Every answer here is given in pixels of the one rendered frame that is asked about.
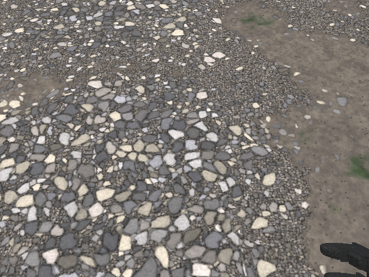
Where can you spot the right robot hand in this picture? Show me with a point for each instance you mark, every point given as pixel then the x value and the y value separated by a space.
pixel 356 254

